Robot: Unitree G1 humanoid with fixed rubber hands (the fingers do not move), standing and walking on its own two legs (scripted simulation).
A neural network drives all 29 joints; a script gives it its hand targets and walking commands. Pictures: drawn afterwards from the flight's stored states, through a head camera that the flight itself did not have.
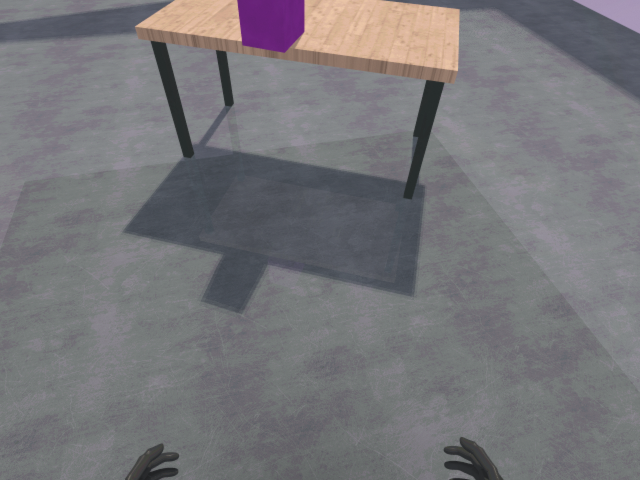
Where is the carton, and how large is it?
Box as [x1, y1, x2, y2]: [237, 0, 304, 52]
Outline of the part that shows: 237,0 243,45 284,52 304,31 304,0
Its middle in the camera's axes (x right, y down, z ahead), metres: -0.17 -0.83 +1.38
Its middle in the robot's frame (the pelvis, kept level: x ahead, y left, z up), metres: +1.60 +0.12 -0.01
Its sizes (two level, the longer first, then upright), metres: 0.208 0.166 0.237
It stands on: a table, 0.63 m high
